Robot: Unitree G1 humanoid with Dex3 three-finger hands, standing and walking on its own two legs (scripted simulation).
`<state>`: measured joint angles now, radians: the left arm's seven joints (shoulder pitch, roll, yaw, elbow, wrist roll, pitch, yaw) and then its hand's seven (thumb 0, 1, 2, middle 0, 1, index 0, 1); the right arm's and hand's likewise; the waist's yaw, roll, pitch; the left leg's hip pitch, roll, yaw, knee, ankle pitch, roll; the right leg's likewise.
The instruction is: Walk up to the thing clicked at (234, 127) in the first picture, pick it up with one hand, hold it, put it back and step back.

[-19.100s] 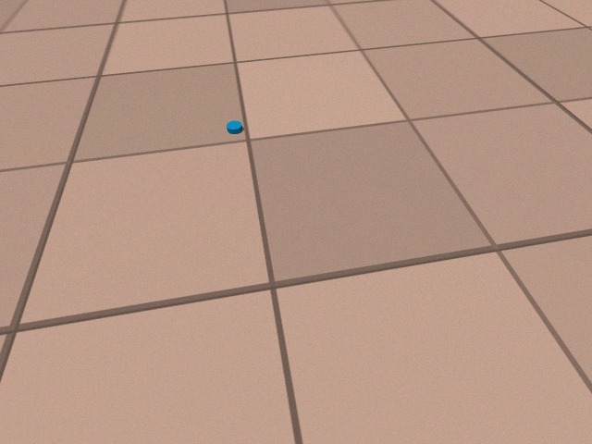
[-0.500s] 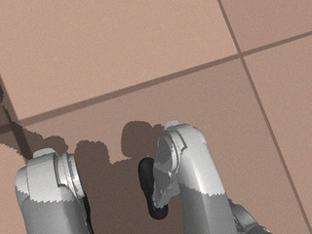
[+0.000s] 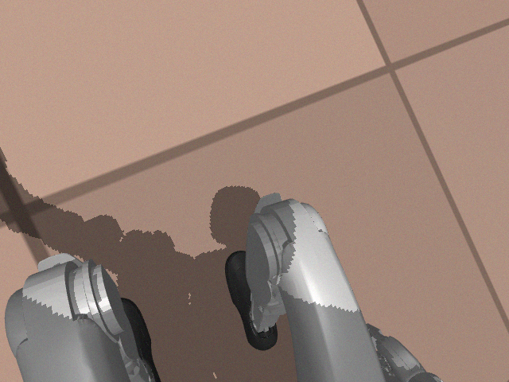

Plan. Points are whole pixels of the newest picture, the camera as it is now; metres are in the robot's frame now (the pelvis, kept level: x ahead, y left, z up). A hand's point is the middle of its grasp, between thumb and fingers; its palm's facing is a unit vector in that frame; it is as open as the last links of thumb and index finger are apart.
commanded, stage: rest palm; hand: left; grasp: from above
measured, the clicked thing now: out of the picture +0.48 +0.38 -0.30
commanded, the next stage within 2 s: none
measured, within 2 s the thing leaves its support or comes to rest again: neither
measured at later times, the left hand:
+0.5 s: hand out of the picture +0.45 +0.38 -0.23, palm faces -0.38 -0.10 -0.92, open 14.2 cm
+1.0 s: hand out of the picture +0.46 +0.37 -0.25, palm faces -0.47 -0.16 -0.87, open 14.1 cm
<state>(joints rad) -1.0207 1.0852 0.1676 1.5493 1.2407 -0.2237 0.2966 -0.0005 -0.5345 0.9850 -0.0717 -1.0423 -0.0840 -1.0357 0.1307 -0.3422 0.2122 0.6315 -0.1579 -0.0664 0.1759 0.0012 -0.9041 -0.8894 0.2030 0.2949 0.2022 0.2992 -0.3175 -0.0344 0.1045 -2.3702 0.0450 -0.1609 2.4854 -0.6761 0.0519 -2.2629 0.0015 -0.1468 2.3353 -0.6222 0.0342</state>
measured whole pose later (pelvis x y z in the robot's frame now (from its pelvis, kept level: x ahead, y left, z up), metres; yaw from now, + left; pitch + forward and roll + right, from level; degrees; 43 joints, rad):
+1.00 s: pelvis +0.01 +0.00 -0.01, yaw -3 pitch +27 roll -15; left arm -1.01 1.23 0.24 1.61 1.28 -0.36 0.43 0.00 -0.50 0.95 -0.07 -1.03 -0.09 -1.02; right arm 0.09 -0.36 0.34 0.59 -0.25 -0.12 0.18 0.00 -0.90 -0.90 0.20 0.29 0.20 0.30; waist -0.37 -0.17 0.24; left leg -2.35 0.05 -0.25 2.57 -0.73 0.03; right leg -2.23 0.02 -0.21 2.37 -0.64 0.03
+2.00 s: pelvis +0.00 +0.00 -0.01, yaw -4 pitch +25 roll -16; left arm -1.02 1.23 0.20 1.65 1.29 -0.36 0.50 0.00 -0.46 0.93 -0.08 -1.04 -0.10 -1.02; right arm 0.06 -0.35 0.39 0.60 -0.26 -0.15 0.19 0.00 -0.90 -0.90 0.20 0.29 0.20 0.30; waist -0.37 -0.18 0.24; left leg -2.35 0.05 -0.26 2.58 -0.71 0.03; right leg -2.22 0.03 -0.23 2.36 -0.61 0.04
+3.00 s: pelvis +0.00 +0.00 -0.01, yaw -4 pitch +26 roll -16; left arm -1.04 1.24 0.17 1.67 1.29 -0.34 0.50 0.00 -0.28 0.81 -0.15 -1.03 -0.20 -0.99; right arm 0.06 -0.36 0.39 0.61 -0.26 -0.16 0.18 0.00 -0.89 -0.89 0.20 0.29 0.20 0.30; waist -0.37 -0.18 0.23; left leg -2.35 0.05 -0.26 2.57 -0.72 0.03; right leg -2.22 0.03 -0.23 2.35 -0.62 0.04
